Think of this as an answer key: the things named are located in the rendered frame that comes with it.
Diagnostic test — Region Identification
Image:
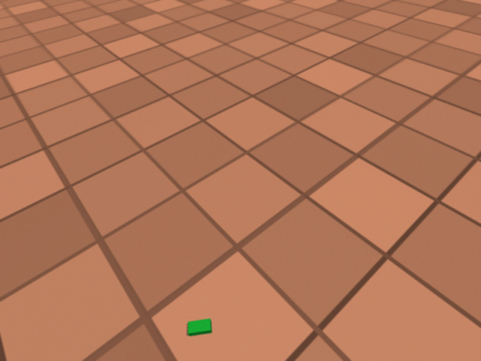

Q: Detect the small box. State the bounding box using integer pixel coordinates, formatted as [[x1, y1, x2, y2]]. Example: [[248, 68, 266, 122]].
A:
[[188, 319, 212, 336]]

